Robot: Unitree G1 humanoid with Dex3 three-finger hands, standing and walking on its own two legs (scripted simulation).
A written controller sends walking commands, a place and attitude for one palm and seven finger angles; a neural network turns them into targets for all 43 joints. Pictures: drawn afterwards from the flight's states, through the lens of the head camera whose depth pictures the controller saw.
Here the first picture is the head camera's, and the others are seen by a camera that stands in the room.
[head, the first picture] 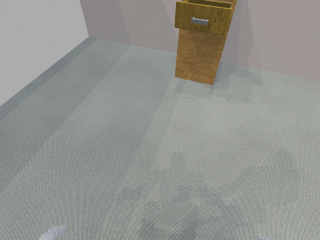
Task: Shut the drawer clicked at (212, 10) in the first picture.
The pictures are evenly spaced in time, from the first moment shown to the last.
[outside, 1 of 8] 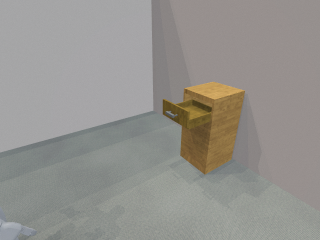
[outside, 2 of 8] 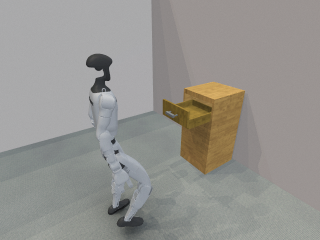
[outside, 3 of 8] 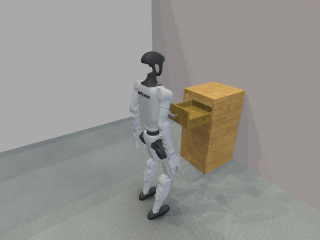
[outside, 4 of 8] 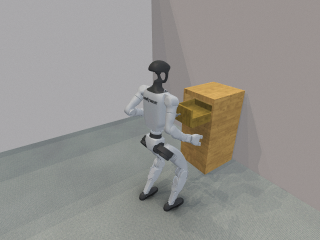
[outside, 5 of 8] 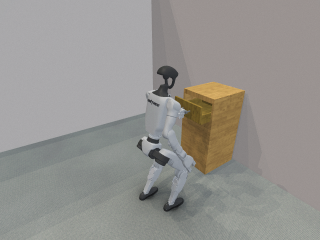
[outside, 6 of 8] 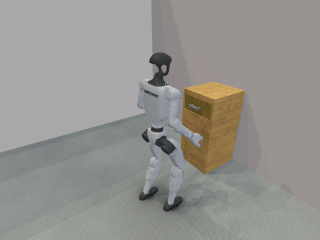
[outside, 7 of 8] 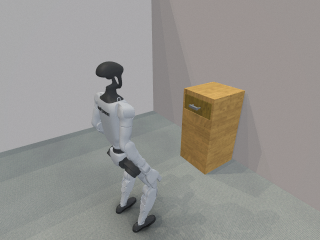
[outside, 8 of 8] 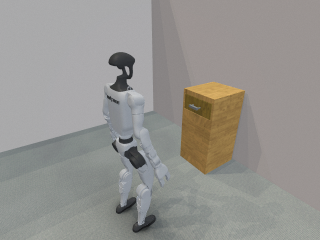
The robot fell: no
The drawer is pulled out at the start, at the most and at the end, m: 0.29 0.29 0.00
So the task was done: yes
